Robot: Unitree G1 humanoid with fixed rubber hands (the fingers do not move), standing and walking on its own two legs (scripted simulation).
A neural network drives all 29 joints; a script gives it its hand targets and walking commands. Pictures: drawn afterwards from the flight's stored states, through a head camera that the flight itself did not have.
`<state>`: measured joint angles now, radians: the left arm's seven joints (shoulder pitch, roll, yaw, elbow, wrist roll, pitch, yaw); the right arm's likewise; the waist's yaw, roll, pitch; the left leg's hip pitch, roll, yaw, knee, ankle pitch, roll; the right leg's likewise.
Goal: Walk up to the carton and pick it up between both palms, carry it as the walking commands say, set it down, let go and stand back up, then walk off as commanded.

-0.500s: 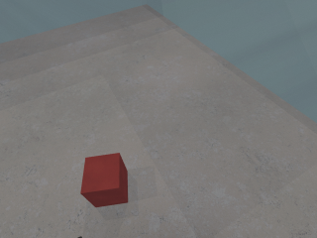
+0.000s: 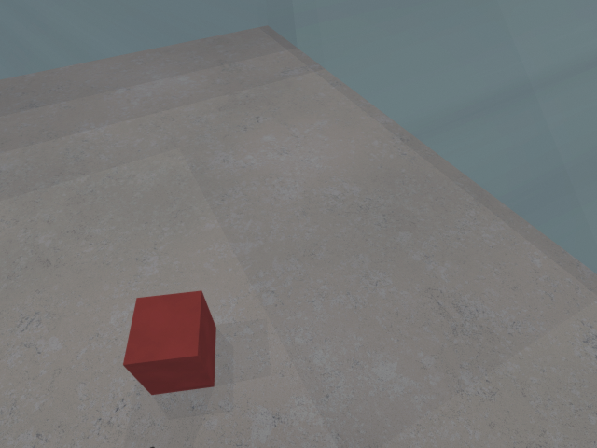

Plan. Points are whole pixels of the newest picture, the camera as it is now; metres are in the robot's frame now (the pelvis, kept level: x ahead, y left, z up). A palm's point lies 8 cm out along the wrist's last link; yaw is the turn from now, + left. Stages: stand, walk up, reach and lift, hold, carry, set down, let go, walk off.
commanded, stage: stand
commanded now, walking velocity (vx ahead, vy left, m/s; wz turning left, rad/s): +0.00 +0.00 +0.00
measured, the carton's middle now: (176, 343) +0.55 +0.44 -0.64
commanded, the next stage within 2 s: none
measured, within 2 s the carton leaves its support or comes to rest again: neither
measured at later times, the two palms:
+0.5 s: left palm out of the picture +0.06 +0.24 -0.12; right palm out of the picture +0.04 -0.28 -0.10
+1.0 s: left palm out of the picture +0.04 +0.25 -0.12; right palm out of the picture +0.05 -0.26 -0.10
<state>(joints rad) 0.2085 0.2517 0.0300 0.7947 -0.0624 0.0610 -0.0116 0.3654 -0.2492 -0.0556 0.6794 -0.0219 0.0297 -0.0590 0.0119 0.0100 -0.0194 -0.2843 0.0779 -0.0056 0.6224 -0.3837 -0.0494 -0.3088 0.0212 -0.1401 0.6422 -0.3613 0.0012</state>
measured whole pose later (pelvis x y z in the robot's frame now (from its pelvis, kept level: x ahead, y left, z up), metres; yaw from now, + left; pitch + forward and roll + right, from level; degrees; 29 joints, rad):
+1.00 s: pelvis -0.03 +0.00 +0.01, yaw +1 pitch +1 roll -1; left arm 0.21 0.25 0.01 0.93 -0.06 0.03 0.01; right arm 0.36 -0.23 -0.02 0.68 -0.02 0.00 -0.04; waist 0.01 0.01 -0.02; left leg -0.27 0.00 -0.01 0.56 -0.32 0.02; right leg -0.27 0.01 -0.16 0.51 -0.27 -0.06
